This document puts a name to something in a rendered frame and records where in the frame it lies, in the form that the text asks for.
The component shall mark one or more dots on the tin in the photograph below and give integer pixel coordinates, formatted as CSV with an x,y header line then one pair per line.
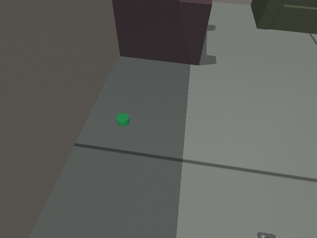
x,y
122,119

